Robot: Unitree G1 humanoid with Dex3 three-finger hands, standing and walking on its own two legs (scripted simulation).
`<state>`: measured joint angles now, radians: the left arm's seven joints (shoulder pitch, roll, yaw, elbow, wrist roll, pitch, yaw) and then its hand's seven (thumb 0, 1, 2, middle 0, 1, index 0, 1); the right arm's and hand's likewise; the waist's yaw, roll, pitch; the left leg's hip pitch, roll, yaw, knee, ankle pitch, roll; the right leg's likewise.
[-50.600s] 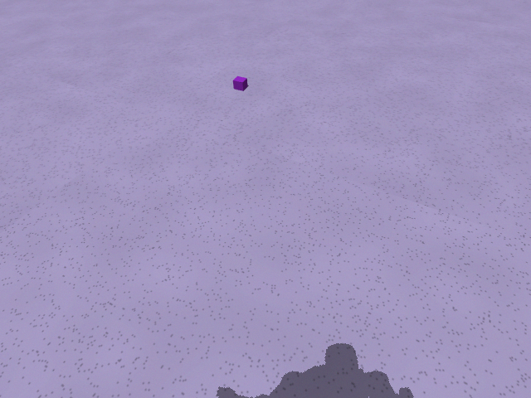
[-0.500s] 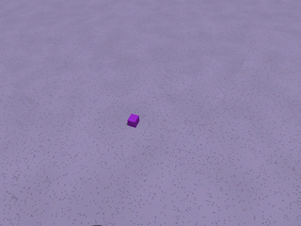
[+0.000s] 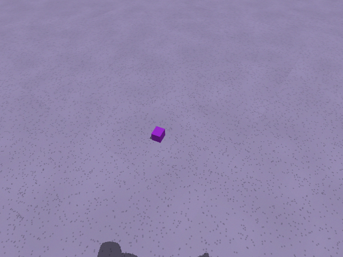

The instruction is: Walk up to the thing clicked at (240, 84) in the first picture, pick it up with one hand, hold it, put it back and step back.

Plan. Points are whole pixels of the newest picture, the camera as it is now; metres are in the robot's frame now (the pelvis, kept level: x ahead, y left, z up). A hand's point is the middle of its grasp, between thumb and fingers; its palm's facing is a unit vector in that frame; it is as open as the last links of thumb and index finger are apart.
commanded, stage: step back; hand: left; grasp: from above
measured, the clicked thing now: (158, 134) +1.06 +0.17 -0.73
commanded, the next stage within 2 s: stand in 0.16 s
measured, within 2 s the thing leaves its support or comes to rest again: neither
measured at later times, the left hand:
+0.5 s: hand out of the picture +0.10 +0.25 -0.14, palm faces -0.06 -0.94 -0.33, open 7.4 cm
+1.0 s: hand out of the picture +0.07 +0.25 -0.14, palm faces -0.07 -0.94 -0.33, open 7.4 cm
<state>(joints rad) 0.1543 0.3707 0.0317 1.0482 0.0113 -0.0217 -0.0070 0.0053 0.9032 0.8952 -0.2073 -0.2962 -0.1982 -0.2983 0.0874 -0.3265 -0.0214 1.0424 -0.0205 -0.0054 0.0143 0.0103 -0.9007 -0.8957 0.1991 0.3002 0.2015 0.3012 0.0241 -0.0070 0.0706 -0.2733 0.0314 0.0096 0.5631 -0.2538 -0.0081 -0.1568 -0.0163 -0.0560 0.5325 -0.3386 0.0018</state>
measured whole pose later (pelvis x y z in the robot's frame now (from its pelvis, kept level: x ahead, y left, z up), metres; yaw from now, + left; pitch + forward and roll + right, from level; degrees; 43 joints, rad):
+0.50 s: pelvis +0.00 +0.00 +0.02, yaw -1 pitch -3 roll +0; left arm 0.08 0.35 0.00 1.13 0.01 -0.02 -0.01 0.00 0.90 0.90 -0.21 -0.30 -0.20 -0.30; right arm 0.05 -0.34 -0.01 1.14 -0.01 -0.01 0.02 0.01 -0.90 -0.90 0.20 0.30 0.20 0.30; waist -0.01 0.00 0.06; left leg -0.15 0.02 0.04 0.33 -0.14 -0.01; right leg -0.05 -0.02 -0.03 0.32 -0.22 0.01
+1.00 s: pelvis -0.01 +0.00 +0.02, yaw -1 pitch -2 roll +0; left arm 0.12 0.35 -0.01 1.13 0.01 -0.02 -0.01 0.00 0.90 0.90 -0.21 -0.30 -0.20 -0.30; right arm 0.10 -0.34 0.00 1.16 -0.01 -0.01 0.02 0.01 -0.90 -0.90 0.20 0.30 0.20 0.30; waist -0.01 0.00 0.05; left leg -0.16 0.02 0.04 0.32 -0.12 -0.01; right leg -0.07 -0.02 -0.03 0.32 -0.21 0.01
